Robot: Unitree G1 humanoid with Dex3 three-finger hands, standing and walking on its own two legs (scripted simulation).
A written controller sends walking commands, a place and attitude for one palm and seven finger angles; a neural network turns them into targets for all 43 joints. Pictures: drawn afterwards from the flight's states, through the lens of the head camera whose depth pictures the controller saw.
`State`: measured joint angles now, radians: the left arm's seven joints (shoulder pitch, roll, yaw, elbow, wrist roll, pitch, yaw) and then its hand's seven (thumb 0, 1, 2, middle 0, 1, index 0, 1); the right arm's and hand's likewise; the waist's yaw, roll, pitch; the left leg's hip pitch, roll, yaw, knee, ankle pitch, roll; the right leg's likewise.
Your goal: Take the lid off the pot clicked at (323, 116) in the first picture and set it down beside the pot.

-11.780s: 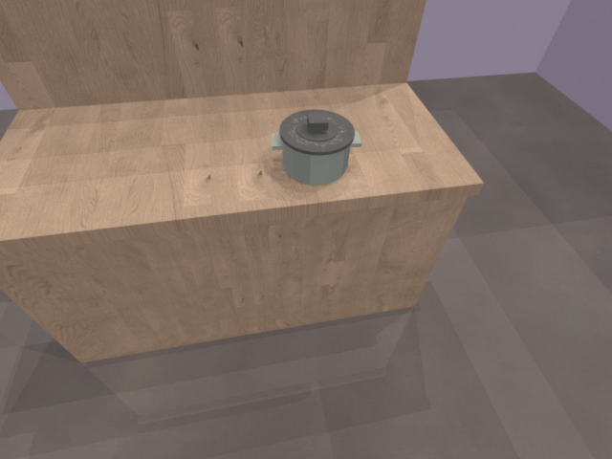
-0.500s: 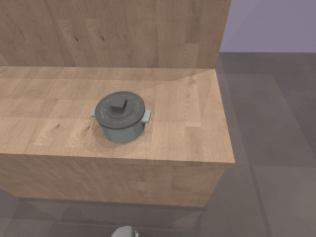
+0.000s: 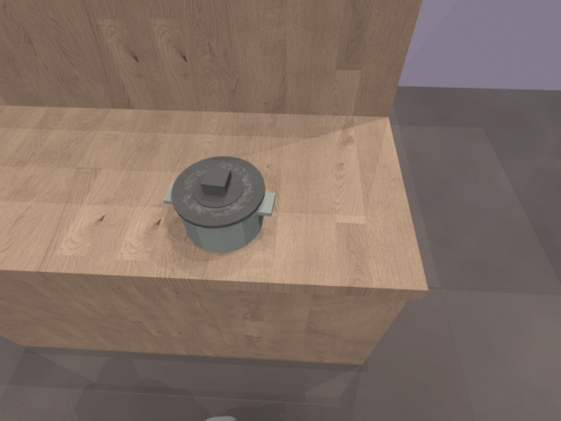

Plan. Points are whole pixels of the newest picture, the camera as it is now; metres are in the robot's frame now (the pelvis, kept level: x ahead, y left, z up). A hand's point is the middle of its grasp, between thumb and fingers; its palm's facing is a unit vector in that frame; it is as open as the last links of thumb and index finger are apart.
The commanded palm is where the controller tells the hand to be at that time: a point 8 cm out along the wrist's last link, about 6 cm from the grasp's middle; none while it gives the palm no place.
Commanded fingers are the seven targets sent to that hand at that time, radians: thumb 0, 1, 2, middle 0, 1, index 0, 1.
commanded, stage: come to a stop and stand still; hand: left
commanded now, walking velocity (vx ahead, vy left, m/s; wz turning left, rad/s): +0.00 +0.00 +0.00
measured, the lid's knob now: (216, 180) +0.50 +0.16 +0.01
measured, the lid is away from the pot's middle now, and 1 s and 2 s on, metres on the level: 0.00 0.00 0.00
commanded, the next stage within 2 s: look again from close up in 1.22 s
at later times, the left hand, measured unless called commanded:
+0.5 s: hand out of the picture -0.02 +0.14 -0.16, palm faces +0.07 -0.98 -0.19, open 7.3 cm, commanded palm none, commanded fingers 0.00 0.90 0.90 -0.20 -0.30 -0.20 -0.30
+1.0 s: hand out of the picture -0.03 +0.16 -0.17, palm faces +0.09 -0.98 -0.16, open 7.4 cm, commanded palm none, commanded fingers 0.00 0.90 0.90 -0.20 -0.30 -0.20 -0.30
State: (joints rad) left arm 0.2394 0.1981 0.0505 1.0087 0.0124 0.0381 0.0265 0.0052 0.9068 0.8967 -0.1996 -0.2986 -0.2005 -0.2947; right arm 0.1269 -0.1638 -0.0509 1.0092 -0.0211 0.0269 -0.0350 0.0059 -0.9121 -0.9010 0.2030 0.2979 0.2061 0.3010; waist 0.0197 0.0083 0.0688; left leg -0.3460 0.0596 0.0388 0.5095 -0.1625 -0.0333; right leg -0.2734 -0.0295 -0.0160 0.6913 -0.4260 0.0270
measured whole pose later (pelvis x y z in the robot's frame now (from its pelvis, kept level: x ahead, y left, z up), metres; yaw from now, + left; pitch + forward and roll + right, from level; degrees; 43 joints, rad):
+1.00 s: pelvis +0.00 +0.00 +0.01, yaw +1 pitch -1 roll +0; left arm 0.32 0.11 0.01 1.16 0.01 -0.01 0.04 0.00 0.91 0.90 -0.20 -0.30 -0.20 -0.29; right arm 0.30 -0.12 -0.01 1.15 0.00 -0.01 -0.04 0.01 -0.92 -0.90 0.20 0.30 0.20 0.30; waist 0.01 0.00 0.01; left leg -0.19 0.01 -0.01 0.43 -0.23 -0.02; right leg -0.14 -0.03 -0.04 0.44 -0.28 0.01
